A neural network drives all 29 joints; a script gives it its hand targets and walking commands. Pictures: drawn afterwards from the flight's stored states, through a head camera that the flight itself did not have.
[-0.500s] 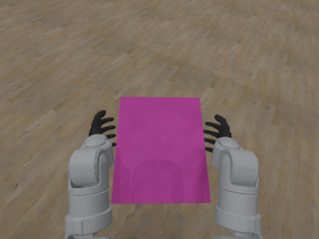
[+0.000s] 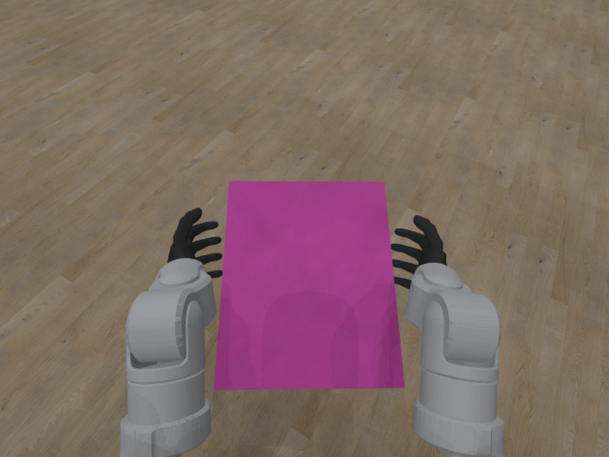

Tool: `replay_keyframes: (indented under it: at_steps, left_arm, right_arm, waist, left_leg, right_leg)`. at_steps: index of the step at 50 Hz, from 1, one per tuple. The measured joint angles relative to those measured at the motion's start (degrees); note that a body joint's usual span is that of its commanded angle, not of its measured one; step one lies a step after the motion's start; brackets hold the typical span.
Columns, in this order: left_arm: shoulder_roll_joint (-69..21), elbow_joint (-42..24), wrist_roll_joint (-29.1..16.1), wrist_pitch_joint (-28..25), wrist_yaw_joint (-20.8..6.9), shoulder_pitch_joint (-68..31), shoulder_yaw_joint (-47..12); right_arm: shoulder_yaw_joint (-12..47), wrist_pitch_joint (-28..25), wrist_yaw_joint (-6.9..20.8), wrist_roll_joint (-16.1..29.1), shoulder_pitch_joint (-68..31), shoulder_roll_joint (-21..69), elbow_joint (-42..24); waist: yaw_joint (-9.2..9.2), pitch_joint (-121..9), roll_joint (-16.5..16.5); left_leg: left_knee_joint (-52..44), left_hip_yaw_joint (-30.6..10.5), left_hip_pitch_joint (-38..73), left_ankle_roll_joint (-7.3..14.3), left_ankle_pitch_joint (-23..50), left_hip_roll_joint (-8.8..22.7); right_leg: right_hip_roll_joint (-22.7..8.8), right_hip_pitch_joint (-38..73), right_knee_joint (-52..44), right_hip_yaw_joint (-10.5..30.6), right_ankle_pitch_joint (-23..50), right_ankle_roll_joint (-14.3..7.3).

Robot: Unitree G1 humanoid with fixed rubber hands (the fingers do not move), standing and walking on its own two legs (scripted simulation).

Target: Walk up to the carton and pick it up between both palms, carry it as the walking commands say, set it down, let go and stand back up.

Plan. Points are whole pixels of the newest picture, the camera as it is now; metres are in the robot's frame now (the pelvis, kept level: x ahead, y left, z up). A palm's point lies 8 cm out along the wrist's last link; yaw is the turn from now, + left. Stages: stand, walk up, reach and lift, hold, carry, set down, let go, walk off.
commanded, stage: carry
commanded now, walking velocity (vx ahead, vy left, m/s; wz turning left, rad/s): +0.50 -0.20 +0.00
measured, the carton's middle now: (306, 287) +0.34 +0.01 +0.00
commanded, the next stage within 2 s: none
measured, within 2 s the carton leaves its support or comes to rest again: neither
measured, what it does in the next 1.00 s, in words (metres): walks ahead: right foot, then left foot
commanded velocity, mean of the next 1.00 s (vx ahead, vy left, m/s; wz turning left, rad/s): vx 0.50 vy -0.20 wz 0.00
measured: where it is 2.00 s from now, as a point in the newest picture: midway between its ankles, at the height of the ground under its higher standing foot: (358, 181)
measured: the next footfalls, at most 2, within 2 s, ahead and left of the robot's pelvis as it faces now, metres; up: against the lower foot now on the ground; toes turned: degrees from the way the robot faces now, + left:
right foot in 0.10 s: +0.19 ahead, -0.11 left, +0.00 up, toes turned -1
left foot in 0.44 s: +0.44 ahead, +0.07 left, +0.00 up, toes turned +13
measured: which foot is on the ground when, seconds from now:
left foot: down 0.00-0.10, up 0.12-0.42, down 0.44-0.74, up 0.76-1.00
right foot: up 0.00-0.08, down 0.10-0.48, up 0.50-0.70, down 0.72-1.00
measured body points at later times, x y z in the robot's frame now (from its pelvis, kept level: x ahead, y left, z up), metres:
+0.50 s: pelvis +0.40 -0.06 -0.01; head +0.43 -0.06 +0.44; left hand +0.70 +0.11 +0.10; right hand +0.72 -0.18 +0.09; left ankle +0.40 +0.06 -0.72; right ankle +0.18 -0.11 -0.67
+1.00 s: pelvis +0.75 -0.17 +0.01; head +0.79 -0.18 +0.46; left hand +1.05 +0.00 +0.10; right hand +1.07 -0.29 +0.10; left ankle +0.68 -0.02 -0.66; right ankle +0.68 -0.21 -0.72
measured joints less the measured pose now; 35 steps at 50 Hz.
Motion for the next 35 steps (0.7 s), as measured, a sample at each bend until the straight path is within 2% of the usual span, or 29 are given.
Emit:
replay_keyframes:
  at_steps: [2,4,5,7,10,12,16,19,21,23,24,27,29,31,32,35]
  left_arm:
    - [0.01,-0.38,-0.08,-0.28,-0.16,0.01,-0.01]
    - [0.02,-0.76,-0.34,-0.26,-0.12,0.10,-0.01]
    - [0.01,-0.84,-0.50,-0.24,-0.05,0.34,-0.10]
    - [0.14,-0.84,-0.82,-0.05,-0.08,0.73,-0.39]
    - [0.09,-0.84,-0.77,-0.02,0.19,0.45,-0.44]
    - [0.07,-0.85,-0.77,-0.02,0.19,0.44,-0.43]
    - [0.05,-1.09,-0.77,-0.45,0.11,0.42,-0.53]
    - [0.03,-1.71,-0.89,-0.54,-0.01,0.42,-0.65]
    - [0.03,-2.09,-0.99,-0.53,-0.04,0.41,-0.67]
    - [0.22,-2.10,-0.85,-0.68,-0.11,0.96,-0.59]
    - [0.44,-2.09,-0.82,-0.88,-0.34,1.65,-0.43]
    - [0.52,-2.10,-0.82,-0.47,-0.97,1.91,-0.42]
    - [0.55,-2.16,-0.81,-0.26,-1.11,1.88,-0.41]
    - [0.56,-2.18,-0.81,-0.25,-1.15,1.89,-0.41]
    - [0.58,-2.20,-0.81,-0.23,-1.16,1.93,-0.41]
    - [0.59,-2.22,-0.81,-0.18,-1.09,2.20,-0.41]
  right_arm:
    - [0.08,-0.01,-0.01,0.00,0.01,0.03,-0.70]
    - [0.11,0.08,0.00,0.04,0.02,0.02,-1.10]
    - [0.13,0.10,0.00,0.13,0.17,-0.06,-1.13]
    - [0.13,0.10,0.25,0.41,0.80,-0.32,-1.12]
    - [0.12,0.09,0.28,0.43,0.78,-0.33,-1.25]
    - [0.12,0.09,0.21,0.43,0.77,-0.32,-1.28]
    - [0.12,-0.38,0.17,0.43,0.79,-0.30,-1.65]
    - [0.13,-0.50,0.15,0.43,0.79,-0.30,-2.38]
    - [0.16,-0.53,0.16,0.43,0.79,-0.29,-2.77]
    - [0.92,-0.44,0.13,0.34,1.07,-0.32,-2.76]
    - [1.64,-0.11,-0.03,0.22,1.07,-0.35,-2.76]
    - [1.85,0.37,-0.34,-0.20,0.99,-0.35,-2.76]
    - [1.85,0.52,-0.29,-0.41,0.97,-0.30,-2.77]
    - [1.86,0.51,-0.24,-0.47,0.97,-0.30,-2.76]
    - [1.86,0.52,-0.21,-0.47,0.98,-0.28,-2.76]
    - [1.97,0.79,-0.05,-0.47,0.99,-0.32,-2.76]
  waist:
    - [0.02,1.15,-0.03]
    - [0.05,1.97,-0.07]
    - [0.00,1.81,0.35]
    - [0.12,1.09,1.70]
    - [0.09,1.03,-0.04]
    - [0.03,0.98,-0.60]
    - [-0.02,1.85,-0.62]
    - [-0.06,2.32,-0.55]
    - [-0.07,1.67,-0.53]
    - [0.03,0.31,-1.46]
    - [-0.06,0.08,-1.97]
    - [-0.33,0.15,-0.54]
    - [-0.60,0.22,-0.13]
    - [-0.87,0.50,-0.19]
    - [-0.98,0.94,-0.24]
    - [-0.97,1.44,-0.25]
  left_leg:
    - [-1.98,-0.02,4.35,-1.28,-1.53,0.51]
    - [-2.30,-0.38,8.64,-2.70,-3.46,1.20]
    - [-1.56,-0.82,10.39,-3.35,-4.43,1.84]
    - [6.51,-3.16,8.77,-3.14,-1.78,3.53]
    - [24.19,-5.00,-0.17,-2.30,-2.51,0.92]
    - [27.36,-5.08,-5.69,-1.56,-2.61,-0.46]
    - [25.75,-4.28,-15.23,-1.19,-2.54,-1.44]
    - [16.13,-2.54,-17.89,-0.86,0.84,-1.84]
    - [7.87,-0.54,-17.70,-0.36,6.38,-2.49]
    - [5.05,0.96,-15.58,2.65,14.60,-3.21]
    - [5.19,1.73,-13.68,3.05,12.78,-3.13]
    - [4.52,2.09,-8.99,2.25,6.57,-1.24]
    - [2.38,2.05,-5.50,0.68,4.72,-0.26]
    - [0.42,1.82,-1.89,-1.57,3.30,0.58]
    - [-0.33,1.57,0.14,-2.49,2.46,0.99]
    - [-1.51,0.43,6.23,-5.45,-0.82,2.69]
  right_leg:
    - [-0.65,-4.95,-5.45,0.08,2.59,0.00]
    - [-0.74,-5.83,-19.00,0.12,11.86,0.01]
    - [-0.52,-5.28,-21.97,-0.32,17.99,-0.03]
    - [0.83,-2.44,-21.41,-1.73,12.84,-0.51]
    - [0.36,0.62,-22.87,-1.78,9.03,-1.51]
    - [0.27,3.69,-25.89,-1.84,8.20,-1.76]
    - [0.40,11.36,-30.72,-1.88,5.33,-1.83]
    - [0.45,18.45,-32.79,-1.93,1.92,-1.83]
    - [0.49,22.74,-32.88,-1.95,-0.95,-1.83]
    - [-0.29,24.69,-28.84,-1.95,-2.95,-1.77]
    - [-0.95,22.54,-21.73,-1.75,1.77,-1.22]
    - [0.18,10.14,6.53,-1.01,0.39,-0.63]
    - [0.04,2.24,12.84,-0.49,-1.59,-0.62]
    - [-1.45,-4.74,10.51,-0.22,-2.48,-0.62]
    - [-2.49,-7.05,5.84,-0.17,-0.84,-0.61]
    - [-4.50,-8.09,-17.30,-0.16,13.24,-0.61]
